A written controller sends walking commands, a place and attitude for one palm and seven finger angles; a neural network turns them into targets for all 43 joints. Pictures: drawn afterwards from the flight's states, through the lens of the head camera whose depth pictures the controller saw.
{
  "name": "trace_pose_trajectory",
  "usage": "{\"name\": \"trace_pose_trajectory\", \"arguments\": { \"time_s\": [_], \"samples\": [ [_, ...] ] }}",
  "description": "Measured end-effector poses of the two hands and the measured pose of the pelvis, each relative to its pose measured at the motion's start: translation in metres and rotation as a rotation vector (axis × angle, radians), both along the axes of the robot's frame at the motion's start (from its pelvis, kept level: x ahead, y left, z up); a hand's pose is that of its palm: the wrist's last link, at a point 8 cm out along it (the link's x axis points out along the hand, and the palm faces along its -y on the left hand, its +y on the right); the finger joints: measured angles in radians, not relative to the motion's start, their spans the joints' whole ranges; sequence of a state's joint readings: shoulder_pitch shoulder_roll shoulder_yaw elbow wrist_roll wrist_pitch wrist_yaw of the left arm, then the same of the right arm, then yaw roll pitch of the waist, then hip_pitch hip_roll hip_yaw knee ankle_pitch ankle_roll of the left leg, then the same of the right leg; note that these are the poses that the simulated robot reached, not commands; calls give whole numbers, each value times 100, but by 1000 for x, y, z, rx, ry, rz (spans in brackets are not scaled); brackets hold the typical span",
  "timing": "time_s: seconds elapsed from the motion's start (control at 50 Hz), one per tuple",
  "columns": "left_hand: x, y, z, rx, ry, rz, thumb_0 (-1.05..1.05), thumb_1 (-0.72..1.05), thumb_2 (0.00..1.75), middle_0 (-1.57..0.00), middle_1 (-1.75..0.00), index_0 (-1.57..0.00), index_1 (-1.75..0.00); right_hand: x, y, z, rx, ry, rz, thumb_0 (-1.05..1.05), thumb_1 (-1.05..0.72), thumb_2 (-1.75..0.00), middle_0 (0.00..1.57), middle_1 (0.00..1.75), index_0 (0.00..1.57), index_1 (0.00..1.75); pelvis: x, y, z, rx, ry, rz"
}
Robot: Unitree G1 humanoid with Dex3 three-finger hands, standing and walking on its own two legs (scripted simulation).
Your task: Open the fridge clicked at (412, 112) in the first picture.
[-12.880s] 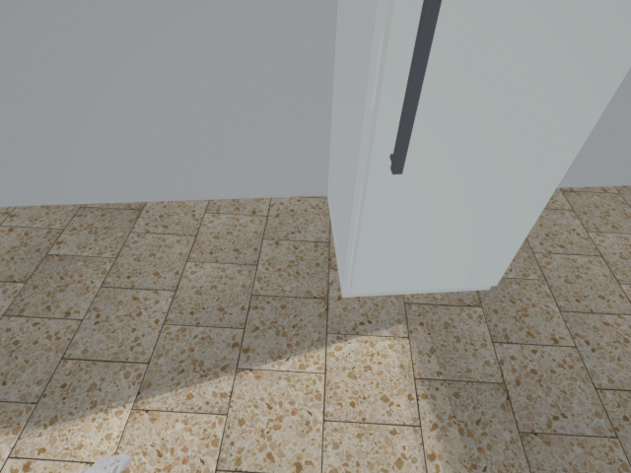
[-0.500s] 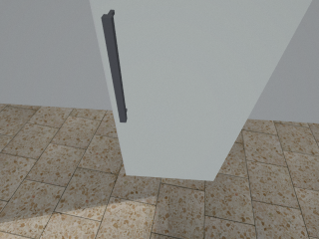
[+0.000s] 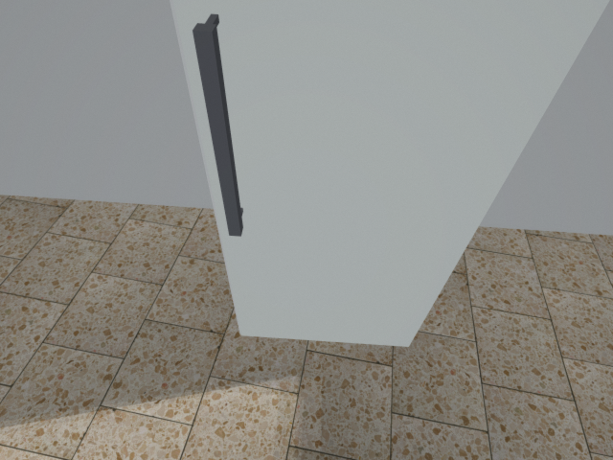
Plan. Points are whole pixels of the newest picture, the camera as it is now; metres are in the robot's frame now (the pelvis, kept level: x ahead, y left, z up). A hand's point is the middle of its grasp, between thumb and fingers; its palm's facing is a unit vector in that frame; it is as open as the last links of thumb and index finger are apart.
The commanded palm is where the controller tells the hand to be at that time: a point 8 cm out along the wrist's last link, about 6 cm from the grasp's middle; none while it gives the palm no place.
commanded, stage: shuffle to correct the standing spot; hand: left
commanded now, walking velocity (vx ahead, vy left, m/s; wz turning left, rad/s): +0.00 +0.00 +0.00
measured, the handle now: (226, 145) +0.56 +0.18 +0.10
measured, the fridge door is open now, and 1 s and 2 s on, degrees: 0 0 0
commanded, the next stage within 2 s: come to a stop and stand still in 0.36 s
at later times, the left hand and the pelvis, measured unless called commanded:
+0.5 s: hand out of the picture +0.01 +0.17 -0.19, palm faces +0.07 -0.99 -0.10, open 7.4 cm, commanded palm none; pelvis +0.07 +0.03 -0.01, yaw -1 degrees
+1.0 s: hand (184, 433) +0.19 +0.20 -0.19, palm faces +0.09 -0.98 -0.18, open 7.2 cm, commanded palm none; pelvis +0.11 +0.02 -0.02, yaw +3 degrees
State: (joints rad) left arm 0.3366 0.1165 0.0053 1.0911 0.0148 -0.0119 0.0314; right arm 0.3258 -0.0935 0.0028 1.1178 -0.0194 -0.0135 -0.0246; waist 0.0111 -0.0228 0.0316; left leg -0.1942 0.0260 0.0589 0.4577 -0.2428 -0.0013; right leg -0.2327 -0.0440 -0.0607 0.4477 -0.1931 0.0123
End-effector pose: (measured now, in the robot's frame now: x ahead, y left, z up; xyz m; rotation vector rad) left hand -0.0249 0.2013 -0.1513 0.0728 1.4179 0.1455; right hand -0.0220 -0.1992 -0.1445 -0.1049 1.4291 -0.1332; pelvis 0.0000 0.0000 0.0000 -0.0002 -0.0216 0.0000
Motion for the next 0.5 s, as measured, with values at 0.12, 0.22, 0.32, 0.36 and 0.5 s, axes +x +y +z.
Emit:
{"name": "trace_pose_trajectory", "arguments": {
  "time_s": [0.12, 0.22, 0.32, 0.36, 0.5],
  "samples": [
    [5, 1, 0, 1, -5, -1, 0, 91, 90, -20, -30, -19, -30, 4, 0, 0, -2, -4, 2, 0, -91, -90, 19, 30, 20, 30, 4, 1, 0, 1, -1, -1],
    [8, 3, -3, -1, 1, 12, 0, 91, 90, -20, -30, -19, -30, 7, -1, -3, 0, 9, 0, 0, -91, -90, 19, 30, 20, 30, 15, 1, -3, 0, 3, -1],
    [10, 6, -7, -5, 16, 49, 0, 91, 90, -20, -30, -20, -30, 15, 0, -6, -7, 36, 9, 0, -91, -90, 19, 30, 20, 30, 32, 5, -8, -11, 13, 8],
    [10, 9, -10, -11, 30, 68, 0, 91, 90, -20, -30, -20, -30, 22, 1, -6, -16, 44, 15, 0, -91, -90, 19, 30, 20, 30, 40, 9, -10, -21, 18, 13],
    [28, 25, -16, -42, 129, 30, 0, 91, 90, -20, -30, -19, -30, 56, 19, 1, -56, -12, -22, 0, -91, -90, 19, 30, 20, 30, 74, 28, -12, -16, 28, -21]
  ]
}}
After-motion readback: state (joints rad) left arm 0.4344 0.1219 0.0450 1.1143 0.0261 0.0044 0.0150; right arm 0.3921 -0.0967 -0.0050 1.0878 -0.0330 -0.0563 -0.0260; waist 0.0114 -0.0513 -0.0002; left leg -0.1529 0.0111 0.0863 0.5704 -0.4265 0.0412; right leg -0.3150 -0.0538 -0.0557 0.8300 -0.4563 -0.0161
